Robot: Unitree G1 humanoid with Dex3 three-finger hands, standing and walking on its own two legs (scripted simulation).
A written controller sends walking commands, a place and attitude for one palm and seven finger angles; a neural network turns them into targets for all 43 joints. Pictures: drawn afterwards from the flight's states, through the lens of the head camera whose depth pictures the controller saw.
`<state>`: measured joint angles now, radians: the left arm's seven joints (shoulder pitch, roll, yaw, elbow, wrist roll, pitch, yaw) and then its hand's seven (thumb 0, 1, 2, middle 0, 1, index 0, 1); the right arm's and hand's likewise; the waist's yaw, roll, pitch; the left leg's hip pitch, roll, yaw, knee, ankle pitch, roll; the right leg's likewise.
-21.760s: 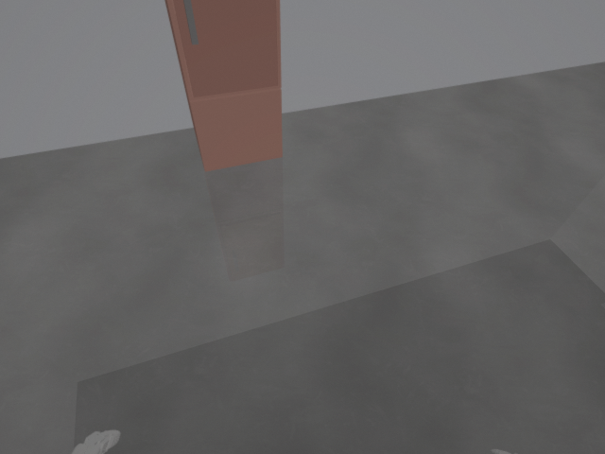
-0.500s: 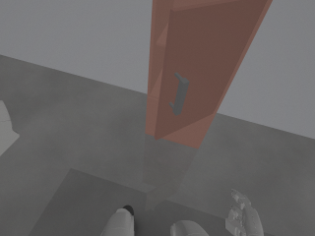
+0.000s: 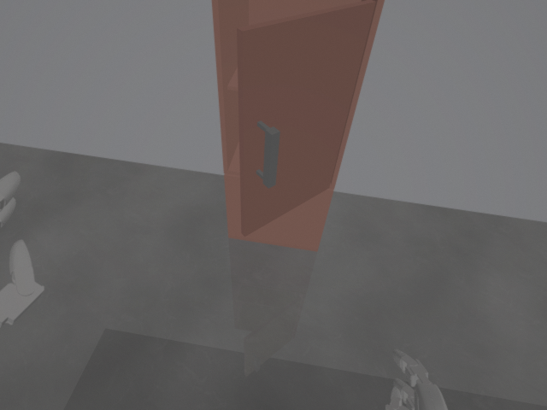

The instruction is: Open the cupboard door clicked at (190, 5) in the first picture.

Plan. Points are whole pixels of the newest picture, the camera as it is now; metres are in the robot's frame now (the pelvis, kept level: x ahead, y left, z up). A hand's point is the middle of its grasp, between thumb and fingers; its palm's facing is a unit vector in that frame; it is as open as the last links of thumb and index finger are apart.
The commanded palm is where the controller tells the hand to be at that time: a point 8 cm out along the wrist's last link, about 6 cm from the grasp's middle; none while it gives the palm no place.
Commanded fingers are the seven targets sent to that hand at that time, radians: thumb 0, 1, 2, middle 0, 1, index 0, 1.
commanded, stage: stop stepping back and stand still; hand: left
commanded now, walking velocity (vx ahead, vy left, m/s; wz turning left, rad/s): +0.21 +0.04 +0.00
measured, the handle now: (265, 154) +0.67 +0.03 -0.02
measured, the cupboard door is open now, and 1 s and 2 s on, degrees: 47 47 47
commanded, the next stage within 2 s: let the arm hang, fingers relaxed in 0.30 s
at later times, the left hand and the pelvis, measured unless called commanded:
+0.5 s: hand (93, 330) +0.21 +0.23 +0.05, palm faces +0.21 -0.86 -0.47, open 7.4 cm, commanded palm none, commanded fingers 0.00 0.90 0.90 -0.20 -0.30 -0.20 -0.30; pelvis +0.00 -0.01 +0.00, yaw +1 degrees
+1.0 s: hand out of the picture -0.03 +0.23 -0.15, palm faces +0.06 -0.96 -0.27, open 7.3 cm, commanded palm none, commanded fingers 0.00 0.90 0.90 -0.20 -0.30 -0.20 -0.30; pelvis +0.00 +0.02 +0.02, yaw +1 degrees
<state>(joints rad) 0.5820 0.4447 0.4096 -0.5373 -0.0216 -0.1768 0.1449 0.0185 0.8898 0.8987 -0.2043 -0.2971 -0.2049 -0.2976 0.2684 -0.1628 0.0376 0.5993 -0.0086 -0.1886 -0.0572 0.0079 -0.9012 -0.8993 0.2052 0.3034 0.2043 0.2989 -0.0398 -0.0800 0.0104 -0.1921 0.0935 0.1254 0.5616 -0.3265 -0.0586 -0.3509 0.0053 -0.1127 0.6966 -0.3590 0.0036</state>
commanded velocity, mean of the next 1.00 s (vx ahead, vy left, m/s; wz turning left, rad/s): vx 0.02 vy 0.02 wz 0.00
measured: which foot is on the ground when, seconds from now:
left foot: down 0.00-0.02, up 0.04-0.36, down 0.38-1.00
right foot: down 0.00-1.00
